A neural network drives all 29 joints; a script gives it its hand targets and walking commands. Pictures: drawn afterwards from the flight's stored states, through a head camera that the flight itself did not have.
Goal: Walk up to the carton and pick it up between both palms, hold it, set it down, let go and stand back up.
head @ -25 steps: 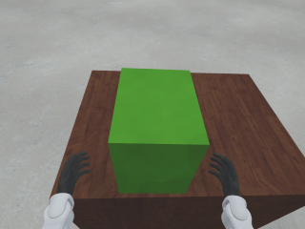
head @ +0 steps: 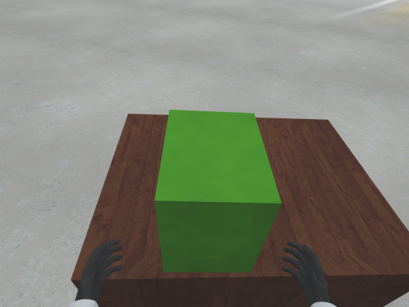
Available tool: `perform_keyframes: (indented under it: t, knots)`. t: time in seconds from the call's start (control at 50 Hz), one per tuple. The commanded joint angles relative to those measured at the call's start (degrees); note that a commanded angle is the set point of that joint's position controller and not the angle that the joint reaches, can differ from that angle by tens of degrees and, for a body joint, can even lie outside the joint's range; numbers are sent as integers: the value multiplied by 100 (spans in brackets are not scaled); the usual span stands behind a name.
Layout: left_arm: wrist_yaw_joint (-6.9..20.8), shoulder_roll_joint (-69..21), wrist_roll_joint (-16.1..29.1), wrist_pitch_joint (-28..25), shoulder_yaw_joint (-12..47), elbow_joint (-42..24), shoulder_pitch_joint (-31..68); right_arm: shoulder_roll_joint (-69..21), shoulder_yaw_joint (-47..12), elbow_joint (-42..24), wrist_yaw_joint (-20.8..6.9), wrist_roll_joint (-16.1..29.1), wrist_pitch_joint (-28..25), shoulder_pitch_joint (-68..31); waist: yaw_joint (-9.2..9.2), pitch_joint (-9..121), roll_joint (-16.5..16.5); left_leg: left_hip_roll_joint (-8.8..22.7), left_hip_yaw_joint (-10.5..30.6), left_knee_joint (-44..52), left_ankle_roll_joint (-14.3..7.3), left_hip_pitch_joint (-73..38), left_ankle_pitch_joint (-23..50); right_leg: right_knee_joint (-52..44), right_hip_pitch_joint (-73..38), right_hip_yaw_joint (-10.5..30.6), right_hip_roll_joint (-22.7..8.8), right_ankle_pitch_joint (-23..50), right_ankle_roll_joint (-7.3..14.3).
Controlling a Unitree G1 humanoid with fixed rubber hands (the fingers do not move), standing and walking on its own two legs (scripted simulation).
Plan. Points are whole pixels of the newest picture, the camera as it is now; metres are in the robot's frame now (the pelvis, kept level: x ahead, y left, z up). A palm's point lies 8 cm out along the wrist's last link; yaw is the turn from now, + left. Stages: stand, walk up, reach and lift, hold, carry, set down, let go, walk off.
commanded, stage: set down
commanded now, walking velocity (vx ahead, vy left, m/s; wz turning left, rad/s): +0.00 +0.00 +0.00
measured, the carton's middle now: (209, 190) +0.43 -0.02 -0.01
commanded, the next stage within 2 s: let go in 1.70 s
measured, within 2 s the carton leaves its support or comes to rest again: neither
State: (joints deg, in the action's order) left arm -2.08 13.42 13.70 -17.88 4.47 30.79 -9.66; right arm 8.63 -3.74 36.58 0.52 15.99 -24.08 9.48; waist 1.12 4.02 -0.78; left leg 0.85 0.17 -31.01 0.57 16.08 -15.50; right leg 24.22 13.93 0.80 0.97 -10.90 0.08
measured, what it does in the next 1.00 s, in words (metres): stands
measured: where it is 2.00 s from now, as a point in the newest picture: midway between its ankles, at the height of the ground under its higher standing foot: outside the picture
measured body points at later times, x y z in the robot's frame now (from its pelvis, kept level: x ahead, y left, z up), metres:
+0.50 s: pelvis +0.02 -0.02 +0.00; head +0.02 +0.00 +0.45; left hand +0.21 +0.21 -0.05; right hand +0.19 -0.23 -0.04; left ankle +0.01 +0.10 -0.74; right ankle +0.02 -0.14 -0.74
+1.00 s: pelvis +0.02 -0.01 +0.01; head +0.02 +0.00 +0.45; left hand +0.19 +0.21 -0.07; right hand +0.19 -0.22 -0.05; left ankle +0.01 +0.10 -0.74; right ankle +0.02 -0.14 -0.74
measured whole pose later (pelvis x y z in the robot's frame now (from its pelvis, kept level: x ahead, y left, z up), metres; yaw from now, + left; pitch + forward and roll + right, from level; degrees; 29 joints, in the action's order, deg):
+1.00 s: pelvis +0.02 -0.01 +0.01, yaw +0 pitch +0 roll -1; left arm -0.8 13.4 7.4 -4.8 2.7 27.0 -16.7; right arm 9.8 -3.7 32.7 -0.9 9.2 -18.3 15.7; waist 1.1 1.7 -0.2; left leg 0.9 0.2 -26.1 0.6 11.6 -14.9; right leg 21.6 10.6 0.8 1.0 -11.5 0.1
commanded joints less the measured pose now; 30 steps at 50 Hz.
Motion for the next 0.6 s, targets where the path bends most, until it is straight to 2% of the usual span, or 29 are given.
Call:
perform_keyframes:
  t: [0.0,0.04,0.06,0.08,0.1,0.14,0.16,0.18,0.2,0.22,0.24,0.26,0.28,0.32,0.34,0.36,0.38,0.4,0.42,0.44,0.46,0.48,0.5,0.52,0.54,0.56,0.58]
  knots:
    - [-48,336,-318,-130,-70,-1133,282,773,607,-1574,-63,-324,-162,-493,-344,-165,390,-58,-142,1237,255,-752,540,-412,-966,-111,183,-317,390]
    - [13,343,-311,-127,-125,-1036,-28,674,612,-1514,-31,-429,-116,-192,-343,-322,332,-93,-205,1204,252,-835,773,-465,-1077,-73,164,-98,376]
    - [26,489,-269,-182,-210,-1255,-42,550,513,-1627,-3,-460,-120,-30,-373,-191,177,-127,-221,1150,201,-915,941,-472,-1143,-35,127,-2,344]
    - [93,509,-400,-98,-283,-999,-33,563,372,-1384,26,-438,-67,-43,-445,-395,277,-194,-288,1134,182,-976,827,-554,-991,15,92,-194,330]
    - [84,421,-387,-73,-253,-1030,-43,604,472,-1450,7,-456,-34,-29,-404,-373,309,-128,-224,1206,206,-989,875,-532,-964,-23,100,-140,374]
    - [123,593,-290,-137,-348,-1493,-76,433,365,-1659,77,-479,-46,215,-421,-361,210,-178,-258,1087,167,-1131,1262,-577,-993,36,49,241,304]
    - [143,529,-378,-59,-352,-1192,-198,528,387,-1400,63,-502,-35,136,-417,-400,252,-166,-256,1100,186,-1242,1250,-585,-911,17,78,178,310]
    - [163,468,-407,-39,-413,-931,-205,517,427,-1290,44,-536,-27,102,-487,-437,345,-170,-250,1141,211,-1198,1094,-614,-886,26,54,-19,318]
    - [162,506,-406,-15,-382,-1207,-221,508,494,-1425,52,-595,-19,223,-355,-436,310,-156,-212,1157,207,-1313,1221,-625,-861,8,62,177,309]
    - [158,511,-424,-64,-450,-1227,-422,622,423,-1468,33,-531,-65,299,-472,-401,331,-158,-237,1122,202,-1345,1440,-592,-908,5,94,293,306]
    - [208,538,-451,-13,-482,-1063,-411,499,342,-1352,47,-590,-83,334,-488,-427,242,-198,-288,1098,180,-1345,1529,-656,-868,35,45,387,267]
    - [231,556,-411,1,-482,-1106,-347,545,355,-1499,73,-659,-94,237,-485,-306,140,-183,-298,1082,181,-1423,1553,-660,-832,13,67,420,284]
    - [234,531,-458,2,-524,-1041,-466,492,357,-1419,45,-628,-103,308,-527,-412,187,-196,-282,1104,166,-1416,1487,-681,-769,12,53,364,260]
    - [203,597,-483,-57,-590,-1246,-703,502,370,-1592,36,-602,-223,531,-570,-154,266,-200,-271,1046,186,-1455,1774,-587,-946,-3,73,731,277]
    - [215,646,-495,6,-588,-1117,-475,490,373,-1338,53,-576,-162,339,-519,-314,341,-217,-302,1089,198,-1469,1649,-656,-835,17,35,529,260]
    - [249,558,-501,52,-554,-938,-506,559,393,-1196,51,-640,-173,486,-426,-305,218,-203,-296,1082,198,-1406,1620,-681,-823,31,51,517,284]
    - [258,616,-493,35,-615,-1078,-569,576,375,-1375,55,-609,-207,396,-534,-277,148,-208,-309,1057,182,-1436,1668,-651,-840,14,47,646,241]
    - [270,641,-404,-39,-646,-1364,-660,454,290,-1622,97,-593,-268,559,-488,-212,-12,-214,-286,1011,159,-1518,1896,-659,-916,10,33,1033,199]
    - [269,492,-557,201,-601,-870,-522,659,375,-1085,7,-655,-162,397,-479,-199,257,-171,-302,1086,242,-1588,1727,-689,-775,-43,67,653,277]
    - [259,466,-556,187,-585,-856,-646,623,395,-1063,-19,-620,-184,385,-522,-258,267,-157,-289,1083,253,-1601,1797,-664,-767,-82,103,668,303]
    - [237,499,-616,212,-594,-1043,-555,684,428,-1169,-31,-610,-164,379,-458,-204,380,-126,-294,1084,265,-1610,1819,-663,-756,-85,127,635,325]
    - [208,495,-631,217,-555,-1090,-502,646,430,-1157,-54,-599,-157,381,-491,-176,422,-121,-270,1101,276,-1593,1888,-692,-810,-98,135,595,369]
    - [223,476,-682,288,-609,-934,-670,717,427,-1075,-57,-650,-148,456,-522,-237,267,-141,-316,1112,256,-1536,1814,-723,-812,-119,129,598,344]
    - [205,495,-666,366,-578,-1009,-368,717,390,-1126,-64,-609,-77,218,-516,-288,336,-139,-329,1171,250,-1527,1571,-749,-700,-120,127,363,352]
    - [221,472,-660,388,-584,-784,-537,661,336,-1139,-71,-664,-45,410,-497,-309,312,-161,-350,1134,214,-1565,1492,-781,-709,-90,77,318,345]
    - [219,624,-574,218,-643,-1274,-734,478,382,-1470,-8,-612,-117,724,-427,-163,243,-187,-325,1081,200,-1637,1724,-766,-877,-68,64,685,273]
    - [224,534,-672,389,-575,-1117,-599,667,470,-1130,-28,-683,-61,567,-403,-136,318,-138,-319,1112,255,-1636,1598,-763,-850,-111,115,530,299]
